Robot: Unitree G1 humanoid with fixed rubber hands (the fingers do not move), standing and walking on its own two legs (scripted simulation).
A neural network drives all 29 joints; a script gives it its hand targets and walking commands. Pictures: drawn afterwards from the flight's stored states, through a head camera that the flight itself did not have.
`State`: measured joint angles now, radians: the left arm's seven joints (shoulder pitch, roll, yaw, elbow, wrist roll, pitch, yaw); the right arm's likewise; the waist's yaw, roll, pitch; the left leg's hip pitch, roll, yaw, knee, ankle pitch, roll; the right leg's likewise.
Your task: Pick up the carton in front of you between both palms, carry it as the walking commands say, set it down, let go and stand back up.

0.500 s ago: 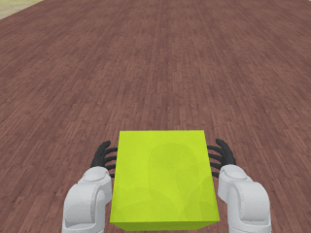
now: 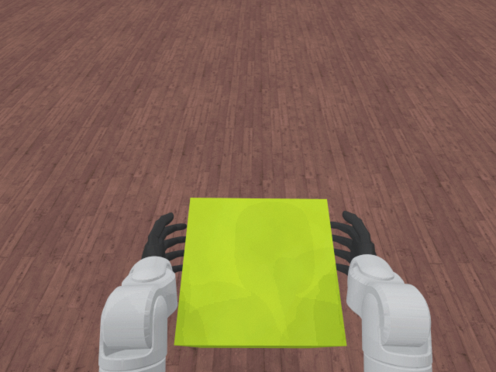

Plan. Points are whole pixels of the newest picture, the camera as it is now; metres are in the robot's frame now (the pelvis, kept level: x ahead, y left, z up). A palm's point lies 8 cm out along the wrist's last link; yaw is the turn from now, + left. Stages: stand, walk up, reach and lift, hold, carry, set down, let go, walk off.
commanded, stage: carry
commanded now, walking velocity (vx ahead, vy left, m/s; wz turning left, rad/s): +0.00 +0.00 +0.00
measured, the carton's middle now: (256, 282) +0.30 +0.00 -0.02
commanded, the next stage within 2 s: none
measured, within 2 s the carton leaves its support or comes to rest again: neither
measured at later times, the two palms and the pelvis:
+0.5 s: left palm (148, 199) +0.38 +0.17 +0.11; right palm (326, 189) +0.39 -0.12 +0.11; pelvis +0.13 +0.02 +0.02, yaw +1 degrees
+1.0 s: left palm (154, 187) +0.44 +0.18 +0.07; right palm (311, 184) +0.44 -0.11 +0.07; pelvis +0.18 +0.04 +0.00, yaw +1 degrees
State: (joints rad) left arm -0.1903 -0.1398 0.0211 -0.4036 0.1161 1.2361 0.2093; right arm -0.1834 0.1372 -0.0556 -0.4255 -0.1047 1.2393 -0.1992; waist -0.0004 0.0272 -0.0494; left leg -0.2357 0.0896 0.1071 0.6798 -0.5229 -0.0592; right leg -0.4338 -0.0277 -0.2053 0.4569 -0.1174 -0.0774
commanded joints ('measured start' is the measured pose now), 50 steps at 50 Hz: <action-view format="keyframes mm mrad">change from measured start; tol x32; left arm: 1 -327 -1022 -612 -93 -404 -18 -272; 50 -431 -1006 -645 20 -334 -177 -337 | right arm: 1 -340 1005 662 -58 429 -3 298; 50 -443 999 666 71 380 -167 372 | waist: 1 18 -141 -473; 33 12 -192 -332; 40 -34 213 -293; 46 35 -296 -393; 50 -5 -99 -375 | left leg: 1 -153 -25 -44 -97 -66 17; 10 104 83 -33 -166 793 22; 28 313 86 13 -161 1224 21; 34 -115 -45 88 -345 312 5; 39 713 142 -53 -167 1707 109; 43 339 103 2 -76 1386 86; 46 -228 -61 -21 130 -17 17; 50 86 15 -37 -335 413 50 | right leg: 1 611 -296 300 -99 691 -75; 22 454 -102 57 127 829 67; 27 193 -41 5 8 257 95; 33 729 -157 129 121 1117 15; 40 -265 15 -8 235 -366 84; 43 235 -16 21 -81 188 70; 46 722 -320 281 70 1386 -159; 50 381 -183 121 88 522 5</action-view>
